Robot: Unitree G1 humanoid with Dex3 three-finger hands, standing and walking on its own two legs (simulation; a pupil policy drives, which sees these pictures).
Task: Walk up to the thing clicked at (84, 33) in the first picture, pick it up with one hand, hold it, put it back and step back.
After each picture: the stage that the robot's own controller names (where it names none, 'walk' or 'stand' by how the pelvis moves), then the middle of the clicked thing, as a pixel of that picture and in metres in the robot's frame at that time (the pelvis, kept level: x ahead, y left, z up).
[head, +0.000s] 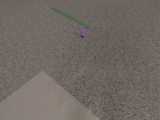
stand; (83, 33) +1.45 +0.02 -0.72
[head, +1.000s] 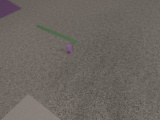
walk; (69, 49) +1.30 +0.27 -0.70
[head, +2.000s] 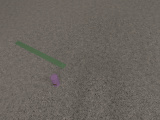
walk; (55, 80) +0.75 +0.35 -0.71
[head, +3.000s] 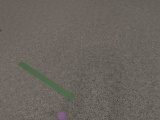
walk; (62, 118) +0.45 +0.23 -0.71
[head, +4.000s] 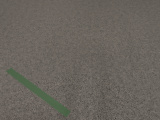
stand; out of the picture +0.28 +0.17 -0.71
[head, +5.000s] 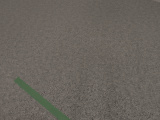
stand; out of the picture +0.24 +0.17 -0.72
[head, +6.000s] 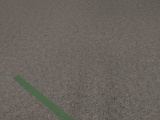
stand; out of the picture +0.25 +0.18 -0.73
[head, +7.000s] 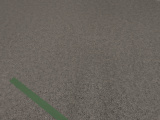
stand; out of the picture +0.24 +0.19 -0.73
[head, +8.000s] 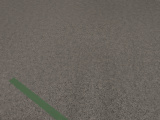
stand; out of the picture +0.23 +0.19 -0.73
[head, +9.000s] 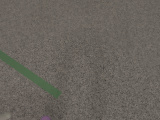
go down; out of the picture +0.27 +0.19 -0.62
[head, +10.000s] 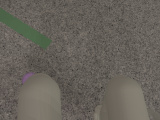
go down; (32, 82) +0.31 +0.21 -0.30
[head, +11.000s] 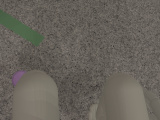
close in; (23, 81) +0.31 +0.22 -0.28
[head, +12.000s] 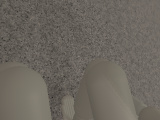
close in; out of the picture +0.31 +0.23 -0.21
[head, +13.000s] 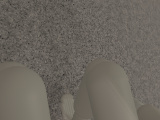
close; out of the picture +0.35 +0.25 -0.21
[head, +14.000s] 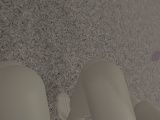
lift; out of the picture +0.34 +0.24 -0.21
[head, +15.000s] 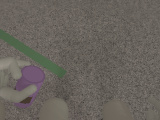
lift; (27, 87) +0.30 +0.19 -0.02
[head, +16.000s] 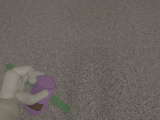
hold; (40, 95) +0.29 +0.16 -0.01
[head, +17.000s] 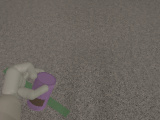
hold; (41, 91) +0.31 +0.16 -0.02
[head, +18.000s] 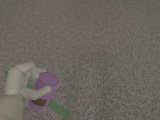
crouch; (43, 91) +0.31 +0.15 -0.01
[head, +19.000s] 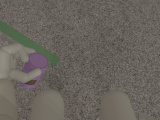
crouch; (32, 71) +0.36 +0.18 -0.10
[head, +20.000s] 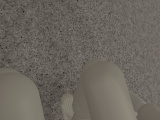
lower; out of the picture +0.37 +0.26 -0.22
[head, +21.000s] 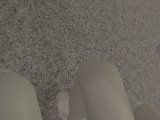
lower; out of the picture +0.36 +0.26 -0.22
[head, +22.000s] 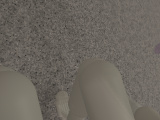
lower; out of the picture +0.36 +0.26 -0.22
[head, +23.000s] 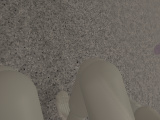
lower; out of the picture +0.36 +0.26 -0.22
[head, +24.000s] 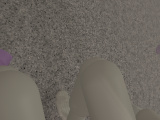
loosen; out of the picture +0.36 +0.17 -0.25
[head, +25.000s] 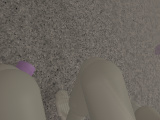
withdraw; (19, 79) +0.32 +0.09 -0.25
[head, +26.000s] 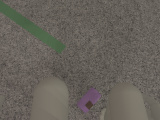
walk; (88, 100) +0.28 -0.03 -0.39
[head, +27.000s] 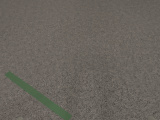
stand; out of the picture +0.14 -0.09 -0.68
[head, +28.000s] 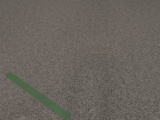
stand; out of the picture +0.15 -0.06 -0.69
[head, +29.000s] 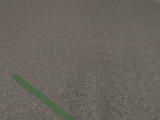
stand; out of the picture +0.17 -0.06 -0.73
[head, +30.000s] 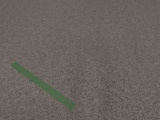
walk; out of the picture +0.20 -0.07 -0.73
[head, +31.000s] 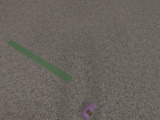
walk; (88, 110) +0.40 -0.09 -0.74
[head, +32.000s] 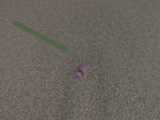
walk; (81, 71) +0.75 +0.04 -0.72
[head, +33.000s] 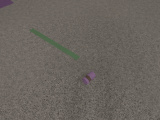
stand; (89, 77) +0.81 -0.04 -0.73
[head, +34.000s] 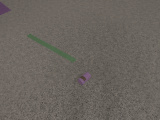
stand; (84, 78) +0.84 +0.01 -0.75
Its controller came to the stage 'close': yes
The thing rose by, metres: 0.69
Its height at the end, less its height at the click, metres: -0.02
